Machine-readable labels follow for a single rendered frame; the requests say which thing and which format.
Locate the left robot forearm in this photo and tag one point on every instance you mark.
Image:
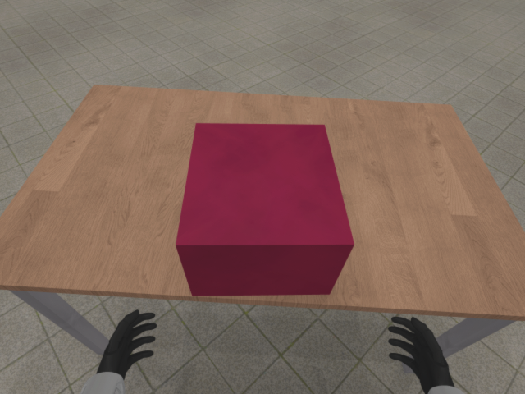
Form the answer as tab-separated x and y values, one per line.
104	383

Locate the left robot hand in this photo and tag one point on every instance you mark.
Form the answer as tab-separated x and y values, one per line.
117	357

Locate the right robot hand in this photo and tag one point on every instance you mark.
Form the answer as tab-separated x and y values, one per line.
428	362

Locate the carton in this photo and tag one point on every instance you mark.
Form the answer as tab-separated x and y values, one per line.
262	213

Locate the table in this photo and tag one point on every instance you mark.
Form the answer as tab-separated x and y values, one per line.
99	215

